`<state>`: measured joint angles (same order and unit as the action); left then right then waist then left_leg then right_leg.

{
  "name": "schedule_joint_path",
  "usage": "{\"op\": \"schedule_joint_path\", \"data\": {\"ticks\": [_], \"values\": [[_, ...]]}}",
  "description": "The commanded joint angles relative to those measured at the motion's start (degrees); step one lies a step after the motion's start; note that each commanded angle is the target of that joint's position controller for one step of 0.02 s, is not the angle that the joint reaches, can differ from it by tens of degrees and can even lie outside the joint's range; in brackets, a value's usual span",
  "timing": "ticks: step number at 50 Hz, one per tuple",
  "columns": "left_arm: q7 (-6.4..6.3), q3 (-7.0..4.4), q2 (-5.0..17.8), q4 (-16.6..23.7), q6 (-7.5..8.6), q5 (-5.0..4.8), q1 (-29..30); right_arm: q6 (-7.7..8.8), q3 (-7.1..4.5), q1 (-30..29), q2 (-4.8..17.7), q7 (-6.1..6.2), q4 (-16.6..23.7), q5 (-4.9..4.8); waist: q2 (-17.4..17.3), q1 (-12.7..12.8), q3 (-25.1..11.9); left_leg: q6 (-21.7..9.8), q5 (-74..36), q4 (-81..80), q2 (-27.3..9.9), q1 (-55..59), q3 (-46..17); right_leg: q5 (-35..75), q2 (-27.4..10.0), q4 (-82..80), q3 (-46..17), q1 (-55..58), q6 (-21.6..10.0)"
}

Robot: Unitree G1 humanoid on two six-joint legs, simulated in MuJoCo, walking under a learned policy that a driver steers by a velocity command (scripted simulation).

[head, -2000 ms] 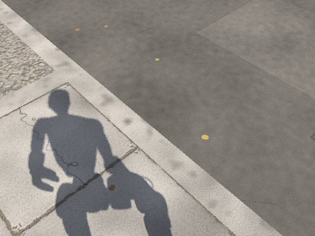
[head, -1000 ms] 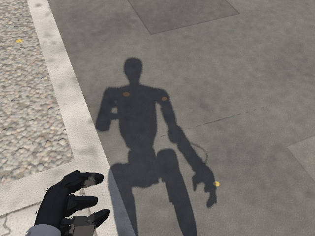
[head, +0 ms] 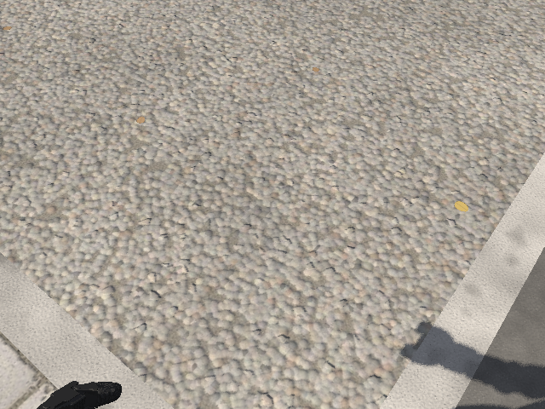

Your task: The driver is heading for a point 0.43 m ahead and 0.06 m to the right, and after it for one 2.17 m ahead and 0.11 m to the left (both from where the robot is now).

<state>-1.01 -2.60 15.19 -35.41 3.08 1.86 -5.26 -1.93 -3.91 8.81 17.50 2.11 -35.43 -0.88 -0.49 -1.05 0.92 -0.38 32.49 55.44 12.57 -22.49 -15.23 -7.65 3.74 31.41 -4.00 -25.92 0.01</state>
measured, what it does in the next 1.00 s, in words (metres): walks ahead: left foot, then right foot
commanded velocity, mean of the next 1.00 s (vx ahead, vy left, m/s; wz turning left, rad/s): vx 0.76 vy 0.00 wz -0.01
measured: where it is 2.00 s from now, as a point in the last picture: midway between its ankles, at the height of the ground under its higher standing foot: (262, 126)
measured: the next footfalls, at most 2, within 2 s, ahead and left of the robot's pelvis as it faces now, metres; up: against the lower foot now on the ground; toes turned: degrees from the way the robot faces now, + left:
left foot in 0.28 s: +0.05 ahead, +0.11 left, +0.00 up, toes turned +3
right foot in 0.70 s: +0.43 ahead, -0.18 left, +0.00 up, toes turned -15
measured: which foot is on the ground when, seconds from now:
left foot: up 0.00-0.26, down 0.28-0.72, up 0.74-1.00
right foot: down 0.00-0.26, up 0.28-0.68, down 0.70-1.00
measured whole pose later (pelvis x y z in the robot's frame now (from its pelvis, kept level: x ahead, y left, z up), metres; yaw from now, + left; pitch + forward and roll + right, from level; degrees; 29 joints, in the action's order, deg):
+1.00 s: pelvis +0.52 -0.12 +0.01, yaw -3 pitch +0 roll -2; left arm 1.3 -2.9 14.4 -49.8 5.9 1.4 -25.6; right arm 1.3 -2.0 12.1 14.8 -3.3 -45.7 0.4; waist -1.7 0.8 0.8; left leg -5.8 0.8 62.7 -5.9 -46.0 0.8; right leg -20.5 3.7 14.1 12.9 5.9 -3.1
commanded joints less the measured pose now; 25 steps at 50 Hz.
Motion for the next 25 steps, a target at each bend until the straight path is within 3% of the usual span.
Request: {"op": "schedule_joint_path", "data": {"ticks": [1, 2, 3, 4, 6, 11, 12, 13, 14, 15, 16, 17, 19, 21, 25], "values": [[-0.34, -1.96, 6.2, 4.5, -0.35, -0.61, -2.9, -0.87, -2.71, 4.2, 10.3, 0.39, 1.0, 0.29, 5.0, 1.4, -10.3, 5.0, 0.1, 22.1, -5.9, -13.2, 3.1, 19.4, -22.4, -8.1, -25.8, 21.0, -15.2], [-0.44, -1.27, 5.3, 4.4, -0.90, -1.03, -2.9, -1.64, -1.94, 4.2, 8.2, 0.39, 1.2, 0.61, 2.6, 0.9, -10.4, 4.9, -3.5, 21.2, -7.5, -12.5, 4.2, 0.3, -19.3, -10.6, -23.0, 18.0, -12.3], [-0.31, -0.99, 5.5, 3.8, -1.29, -1.15, -1.8, -1.54, -0.86, 5.2, 4.8, -0.29, 1.6, 0.57, 4.6, -0.7, -9.3, 5.0, -5.9, 17.3, -8.7, -10.8, 7.5, -15.5, -15.7, -13.7, -20.1, 14.3, -9.4], [-0.25, -1.69, 7.6, 3.2, -1.61, -1.45, -2.6, -0.93, -0.25, 6.4, 3.4, -1.07, 1.5, 0.57, 8.7, -1.0, -7.8, 4.8, -6.9, 12.6, -8.6, -8.8, 12.7, -22.9, -12.4, -16.7, -16.8, 11.0, -7.5], [-0.47, -2.50, 9.0, 3.0, -2.05, -1.86, -4.0, 0.67, -0.05, 5.3, 3.2, -1.80, 1.4, 0.44, 11.7, 0.4, -6.3, 3.7, -6.0, 3.7, -9.4, -4.0, 16.7, -25.8, -11.2, -19.7, -14.2, 7.6, -7.7], [-0.01, -3.20, 9.8, 1.9, -1.30, -3.56, -6.2, 3.78, 0.27, 6.7, 3.0, -1.77, -0.8, 0.20, 12.0, -0.1, -3.8, -2.5, -9.5, -22.3, -11.0, 9.3, 17.8, -27.0, -14.2, -20.3, -14.7, 3.9, -9.2], [1.23, -3.54, 9.7, 0.6, -3.58, 0.00, -7.6, 3.06, 0.96, 11.7, 2.1, -3.06, -2.5, 3.95, 4.4, -2.6, -3.7, -3.6, -10.6, -30.6, -6.4, 17.5, 22.7, -28.5, -9.9, -16.5, -9.4, 0.1, -7.0], [1.41, -3.55, 8.4, 1.8, -4.20, 0.15, -3.4, 3.19, 0.93, 17.3, 1.7, -3.18, -4.4, 4.43, 3.5, -6.5, -0.5, -4.6, -14.1, -34.5, -6.6, 25.7, 23.2, -27.3, -5.5, -10.7, -3.7, -9.0, -3.3], [1.70, -2.32, 2.9, 3.9, -4.02, -0.81, 0.0, 3.97, 0.27, 21.1, 4.9, -2.80, -5.0, 4.66, -8.6, -8.6, 0.8, -6.7, -1.5, -40.9, -19.9, 34.3, 5.8, -24.0, 0.5, 9.6, 1.1, -24.1, -1.1], [1.68, -0.94, -0.2, 7.0, -2.72, -1.43, 2.2, 4.49, -1.17, 17.5, 10.7, -2.09, -2.3, 4.61, -11.0, -7.4, 2.0, -10.6, 14.9, -47.3, -35.4, 30.8, -18.4, -19.4, 1.9, 20.4, -0.2, -34.9, -0.6], [1.97, -1.52, 2.9, 8.9, -1.95, -1.13, 5.6, 4.66, -1.98, 17.0, 11.5, -0.97, -2.9, 4.71, -3.8, -6.9, 3.4, -13.9, 17.6, -48.1, -38.6, 25.8, -21.6, -11.9, -2.7, 25.2, -6.6, -36.2, -1.3], [2.59, -2.01, 4.1, 7.7, -1.57, -1.26, 3.1, 5.31, -1.32, 13.2, 9.6, -0.95, -2.8, 4.10, -2.8, -3.4, 4.3, -12.2, 12.9, -47.5, -35.8, 25.3, -16.3, -7.4, -3.3, 27.1, -7.8, -36.1, -1.0], [4.03, -3.08, 6.8, 3.4, -1.80, -0.17, -3.9, 6.72, -0.33, 9.2, 7.0, -1.08, -2.2, 3.29, -5.6, -0.4, 1.4, -8.3, 2.9, -48.6, -29.7, 23.0, -3.6, -2.9, -3.6, 29.3, -4.4, -28.6, 0.6], [5.10, -3.36, 7.2, 2.0, -2.94, 0.30, -4.5, 7.64, 0.13, 10.5, 5.8, -1.28, -3.5, 3.13, -5.4, -0.4, 2.6, -7.3, -3.3, -50.5, -27.4, 20.3, 4.3, 0.3, -4.0, 32.3, -2.0, -26.0, 1.1], [6.11, -2.52, 5.9, 2.9, -3.69, 0.19, 0.7, 8.34, -0.24, 15.3, 6.0, -1.79, -6.5, 3.36, -4.2, -2.3, 6.1, -6.1, -11.8, -51.6, -26.5, 23.1, 14.6, 3.1, -5.8, 29.7, 1.2, -28.2, -0.3]]}}
Keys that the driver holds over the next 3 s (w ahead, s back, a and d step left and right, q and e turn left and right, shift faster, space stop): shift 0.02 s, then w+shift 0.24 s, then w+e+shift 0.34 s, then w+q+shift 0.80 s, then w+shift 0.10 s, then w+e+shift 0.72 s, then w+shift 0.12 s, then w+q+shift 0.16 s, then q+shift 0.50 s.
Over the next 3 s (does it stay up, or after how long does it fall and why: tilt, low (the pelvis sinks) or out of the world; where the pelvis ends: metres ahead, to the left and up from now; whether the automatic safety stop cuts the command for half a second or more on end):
stays up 2.28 0.05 0.00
